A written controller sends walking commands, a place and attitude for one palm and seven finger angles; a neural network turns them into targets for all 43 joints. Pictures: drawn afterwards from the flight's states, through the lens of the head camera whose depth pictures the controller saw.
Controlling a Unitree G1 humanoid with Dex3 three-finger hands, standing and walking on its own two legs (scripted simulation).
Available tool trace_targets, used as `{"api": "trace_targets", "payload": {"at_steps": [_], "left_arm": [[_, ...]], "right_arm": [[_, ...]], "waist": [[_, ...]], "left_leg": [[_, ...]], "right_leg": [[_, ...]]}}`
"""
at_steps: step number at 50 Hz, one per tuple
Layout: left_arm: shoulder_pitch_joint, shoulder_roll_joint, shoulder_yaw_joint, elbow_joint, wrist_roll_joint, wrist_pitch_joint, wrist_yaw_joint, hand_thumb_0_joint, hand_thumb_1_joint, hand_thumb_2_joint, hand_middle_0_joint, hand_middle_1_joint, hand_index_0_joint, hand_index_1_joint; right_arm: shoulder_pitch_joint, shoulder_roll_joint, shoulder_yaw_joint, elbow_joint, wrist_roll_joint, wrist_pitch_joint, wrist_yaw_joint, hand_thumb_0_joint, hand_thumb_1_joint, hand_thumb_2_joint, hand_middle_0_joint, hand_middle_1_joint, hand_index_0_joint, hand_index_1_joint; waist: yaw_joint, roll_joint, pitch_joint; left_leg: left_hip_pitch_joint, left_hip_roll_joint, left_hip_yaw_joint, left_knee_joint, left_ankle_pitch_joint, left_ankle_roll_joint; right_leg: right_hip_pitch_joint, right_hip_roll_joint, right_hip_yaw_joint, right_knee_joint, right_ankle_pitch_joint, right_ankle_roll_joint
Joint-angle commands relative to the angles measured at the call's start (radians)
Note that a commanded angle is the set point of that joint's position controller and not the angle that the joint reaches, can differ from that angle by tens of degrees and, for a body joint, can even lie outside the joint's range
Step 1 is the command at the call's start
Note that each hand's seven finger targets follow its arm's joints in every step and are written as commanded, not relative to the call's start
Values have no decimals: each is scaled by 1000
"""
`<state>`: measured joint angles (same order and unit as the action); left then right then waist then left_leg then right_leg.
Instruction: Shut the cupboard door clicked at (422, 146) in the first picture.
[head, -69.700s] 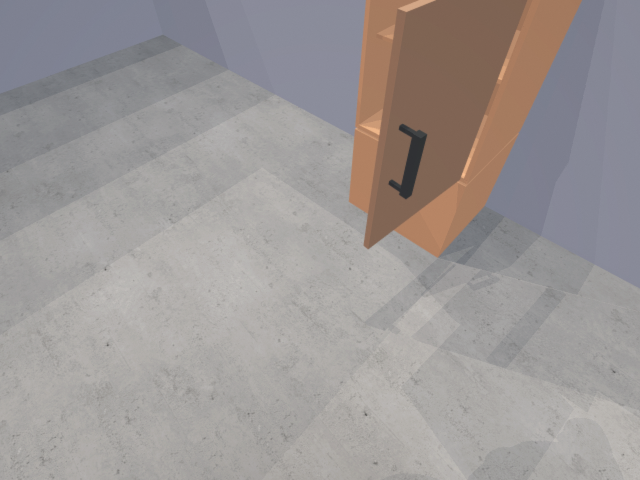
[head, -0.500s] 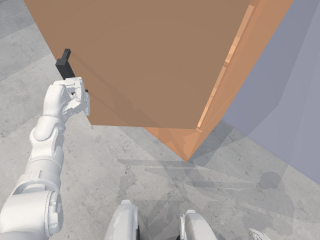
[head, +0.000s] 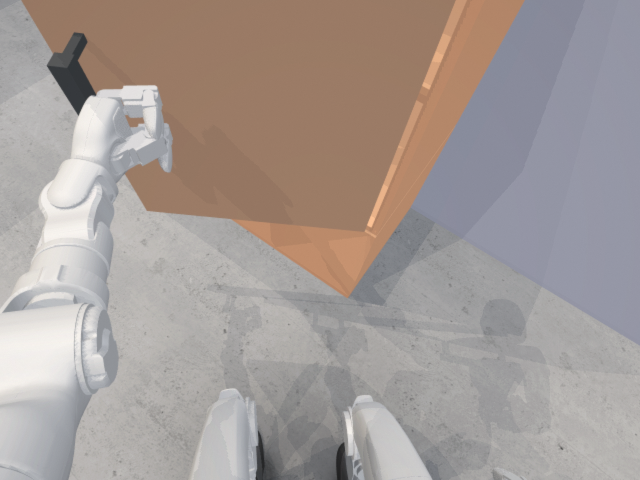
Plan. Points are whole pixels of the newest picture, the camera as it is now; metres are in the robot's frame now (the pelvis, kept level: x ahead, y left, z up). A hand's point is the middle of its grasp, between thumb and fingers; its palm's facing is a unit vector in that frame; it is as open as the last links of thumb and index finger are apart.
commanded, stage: push the door shut along its arc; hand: left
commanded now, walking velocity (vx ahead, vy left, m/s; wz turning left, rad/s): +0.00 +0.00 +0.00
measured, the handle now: (101, 108) +0.56 +0.24 +0.07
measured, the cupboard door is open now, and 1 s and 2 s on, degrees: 31 17 15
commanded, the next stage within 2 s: pull the fist back off the door in 0.84 s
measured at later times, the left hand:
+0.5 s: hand (178, 109) +0.55 +0.15 +0.08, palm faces -0.29 -0.96 -0.03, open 2.8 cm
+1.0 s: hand (200, 79) +0.60 +0.13 +0.09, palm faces -0.28 -0.96 +0.01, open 3.3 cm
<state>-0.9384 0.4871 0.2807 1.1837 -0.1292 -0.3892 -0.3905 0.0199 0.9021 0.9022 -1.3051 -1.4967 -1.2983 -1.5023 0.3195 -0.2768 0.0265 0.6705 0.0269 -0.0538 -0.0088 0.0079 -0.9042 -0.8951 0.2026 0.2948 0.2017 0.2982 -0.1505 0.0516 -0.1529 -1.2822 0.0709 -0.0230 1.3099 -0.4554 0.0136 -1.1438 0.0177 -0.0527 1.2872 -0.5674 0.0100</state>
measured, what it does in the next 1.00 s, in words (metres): stands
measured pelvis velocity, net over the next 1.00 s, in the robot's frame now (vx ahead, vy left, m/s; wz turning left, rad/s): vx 0.00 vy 0.01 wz -0.05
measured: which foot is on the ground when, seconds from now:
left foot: down 0.00-1.00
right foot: down 0.00-1.00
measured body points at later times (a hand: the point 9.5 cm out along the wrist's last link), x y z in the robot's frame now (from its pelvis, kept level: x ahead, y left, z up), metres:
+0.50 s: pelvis +0.00 -0.01 -0.02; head +0.17 +0.02 +0.40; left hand +0.56 +0.20 +0.09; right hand +0.02 -0.28 -0.12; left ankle +0.08 +0.11 -0.61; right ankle +0.02 -0.13 -0.61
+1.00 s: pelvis +0.00 +0.01 -0.04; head +0.19 +0.04 +0.37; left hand +0.61 +0.18 +0.09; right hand -0.03 -0.25 -0.13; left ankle +0.08 +0.11 -0.61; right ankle +0.02 -0.13 -0.61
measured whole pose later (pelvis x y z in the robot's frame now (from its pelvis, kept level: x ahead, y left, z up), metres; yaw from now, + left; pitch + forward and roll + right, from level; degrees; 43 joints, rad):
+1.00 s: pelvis +0.00 +0.01 -0.04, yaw -3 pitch +32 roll -7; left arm -1.40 0.65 0.26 1.30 -0.03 -0.15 -0.40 0.01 0.98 1.00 -1.30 -1.50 -1.30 -1.50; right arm 0.38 -0.25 0.06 0.70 -0.03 -0.12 -0.02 0.01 -0.90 -0.89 0.20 0.29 0.20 0.30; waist -0.25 0.07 -0.13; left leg -1.54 0.09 -0.06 1.46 -0.49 0.02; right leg -1.38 0.04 -0.07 1.40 -0.59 0.02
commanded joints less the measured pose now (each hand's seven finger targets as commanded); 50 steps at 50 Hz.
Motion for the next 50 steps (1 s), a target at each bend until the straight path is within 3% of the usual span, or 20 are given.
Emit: {"api": "trace_targets", "payload": {"at_steps": [1,9,11,16,19,21,29,34,39,44,46,47,48,49,50], "left_arm": [[-504,250,66,-215,-17,-68,-19,0,900,900,-1300,-1500,-1300,-1500],[-519,332,108,-120,8,-6,-52,0,900,900,-1300,-1500,-1300,-1500],[-562,337,101,-150,7,-10,-64,0,900,900,-1300,-1500,-1300,-1500],[-653,301,55,-166,9,4,-88,0,900,900,-1300,-1500,-1300,-1500],[-682,322,53,-135,16,31,-98,0,900,900,-1300,-1500,-1300,-1500],[-745,304,25,-145,21,35,-102,0,900,900,-1300,-1500,-1300,-1500],[-860,257,-33,-86,41,86,-100,0,900,900,-1300,-1500,-1300,-1500],[-927,264,-40,-111,59,102,-103,0,900,900,-1300,-1500,-1300,-1500],[-957,281,-38,-100,80,127,-108,0,900,900,-1300,-1500,-1300,-1500],[-1012,229,-73,-84,96,159,-100,0,900,900,-1300,-1500,-1300,-1500],[-1055,223,-80,-122,96,157,-102,0,900,900,-1300,-1500,-1300,-1500],[-1044,215,-82,-99,98,166,-104,0,900,900,-1300,-1500,-1300,-1500],[-1027,260,118,-132,25,186,93,0,900,900,-1300,-1500,-1300,-1500],[-976,194,79,-101,49,198,190,0,900,900,-1300,-1500,-1300,-1500],[-927,151,71,-85,59,201,247,0,900,900,-1300,-1500,-1300,-1500]], "right_arm": [[137,-189,-62,-66,1,-24,-10,0,-900,-900,200,300,200,300],[161,-192,-52,-78,8,-7,-9,0,-900,-900,200,300,200,300],[166,-190,-51,-79,4,-9,-10,0,-900,-900,200,300,200,300],[184,-193,-57,-58,2,-12,-14,0,-900,-900,200,300,200,300],[184,-196,-52,-48,3,-14,-19,0,-900,-900,200,300,200,300],[189,-196,-51,-35,1,-21,-23,0,-900,-900,200,300,200,300],[197,-204,-42,-6,-8,-51,-35,0,-900,-900,200,300,200,300],[207,-205,-42,1,-19,-69,-34,0,-900,-900,200,300,200,300],[224,-208,-41,9,-27,-74,-34,0,-900,-900,200,300,200,300],[240,-210,-40,21,-32,-84,-33,0,-900,-900,200,300,200,300],[249,-211,-44,29,-37,-91,-33,0,-900,-900,200,300,200,300],[248,-212,-43,28,-39,-93,-32,0,-900,-900,200,300,200,300],[315,-187,-28,-11,-60,-85,-25,0,-900,-900,200,300,200,300],[305,-178,-32,-10,-67,-82,-6,0,-900,-900,200,300,200,300],[306,-176,-39,-12,-71,-79,9,0,-900,-900,200,300,200,300]], "waist": [[-31,130,-515],[-60,52,-474],[-63,100,-512],[-96,120,-540],[-106,119,-521],[-117,166,-537],[-168,184,-504],[-172,257,-563],[-179,254,-579],[-205,274,-550],[-209,304,-582],[-210,286,-578],[-149,271,-572],[-156,274,-575],[-155,246,-561]], "left_leg": [[572,-18,-90,-130,181,16],[428,-13,-62,-80,185,33],[448,-14,-60,-67,225,33],[496,-9,-74,-47,247,34],[457,-10,-69,-31,223,37],[492,-9,-77,-26,231,35],[489,-2,-94,-2,185,38],[539,0,-108,13,222,33],[541,2,-120,20,230,31],[570,9,-143,12,197,27],[606,10,-152,12,221,27],[593,7,-155,12,209,26],[545,24,-175,-31,179,19],[546,26,-180,-48,155,11],[557,30,-203,-67,143,6]], "right_leg": [[-10,35,23,-189,172,-51],[24,44,40,-180,202,-38],[24,44,42,-167,236,-39],[-31,48,33,-163,244,-37],[-40,50,35,-163,227,-38],[-79,48,28,-155,220,-40],[-188,53,4,-137,171,-42],[-231,55,-9,-111,182,-48],[-246,60,-20,-96,184,-51],[-322,61,-35,-89,164,-52],[-337,60,-38,-81,172,-52],[-337,61,-40,-82,168,-54],[-293,51,-37,-79,169,-46],[-297,51,-39,-79,158,-40],[-314,49,-46,-71,155,-38]]}}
